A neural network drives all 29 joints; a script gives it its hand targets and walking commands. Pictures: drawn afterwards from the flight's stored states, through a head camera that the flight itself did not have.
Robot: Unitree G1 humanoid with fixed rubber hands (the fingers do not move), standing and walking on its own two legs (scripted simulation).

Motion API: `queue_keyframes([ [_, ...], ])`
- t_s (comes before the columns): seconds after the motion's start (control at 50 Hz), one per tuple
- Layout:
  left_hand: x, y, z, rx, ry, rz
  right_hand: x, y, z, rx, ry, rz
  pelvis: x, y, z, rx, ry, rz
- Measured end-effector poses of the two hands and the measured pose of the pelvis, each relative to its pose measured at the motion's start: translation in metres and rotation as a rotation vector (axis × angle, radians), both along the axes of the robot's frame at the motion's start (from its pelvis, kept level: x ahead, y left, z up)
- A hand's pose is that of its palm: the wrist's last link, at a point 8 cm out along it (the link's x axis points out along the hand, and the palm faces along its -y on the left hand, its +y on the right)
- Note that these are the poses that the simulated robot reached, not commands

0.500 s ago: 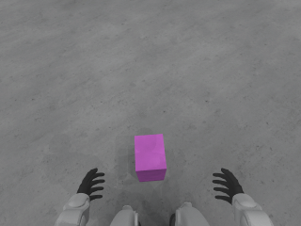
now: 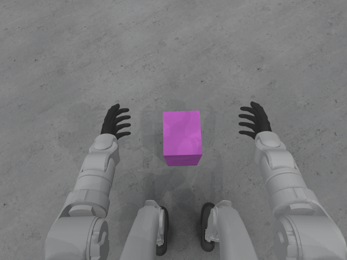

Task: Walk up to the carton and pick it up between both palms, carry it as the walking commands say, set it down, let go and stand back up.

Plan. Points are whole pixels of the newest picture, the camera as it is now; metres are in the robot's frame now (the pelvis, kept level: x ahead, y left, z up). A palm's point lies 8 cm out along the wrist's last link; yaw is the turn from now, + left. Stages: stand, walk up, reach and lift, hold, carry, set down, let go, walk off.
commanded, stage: reach and lift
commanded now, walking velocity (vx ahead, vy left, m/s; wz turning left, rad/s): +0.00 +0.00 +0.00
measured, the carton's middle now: (181, 141) +0.50 +0.02 -0.52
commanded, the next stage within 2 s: none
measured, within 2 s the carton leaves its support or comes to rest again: neither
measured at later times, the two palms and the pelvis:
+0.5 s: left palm (122, 106) +0.49 +0.18 -0.12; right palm (245, 104) +0.50 -0.15 -0.12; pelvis +0.01 +0.00 -0.01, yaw +0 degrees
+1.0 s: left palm (135, 127) +0.48 +0.18 -0.28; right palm (231, 126) +0.49 -0.15 -0.28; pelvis -0.01 +0.00 -0.14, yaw -1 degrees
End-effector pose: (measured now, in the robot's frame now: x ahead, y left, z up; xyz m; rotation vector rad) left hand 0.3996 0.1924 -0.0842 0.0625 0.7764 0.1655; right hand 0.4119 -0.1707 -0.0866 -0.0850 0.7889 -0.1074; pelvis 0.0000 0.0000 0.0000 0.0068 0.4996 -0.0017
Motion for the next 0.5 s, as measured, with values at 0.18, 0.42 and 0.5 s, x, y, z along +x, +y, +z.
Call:
queue_keyframes([
  [0.18, 0.049, -0.003, -0.014, -0.006, -0.105, 0.016, 0.048, 0.008, -0.014, 0.011, -0.100, -0.026, 0.000, 0.000, -0.012, 0.001, 0.126, 0.000],
  [0.42, 0.090, -0.009, -0.028, -0.002, -0.182, 0.002, 0.091, 0.019, -0.031, 0.032, -0.181, -0.009, 0.008, 0.001, -0.013, -0.002, 0.265, 0.000],
  [0.5, 0.092, -0.012, -0.034, 0.000, -0.184, -0.006, 0.092, 0.021, -0.038, 0.031, -0.187, -0.006, 0.012, 0.002, -0.013, -0.003, 0.297, 0.000],
])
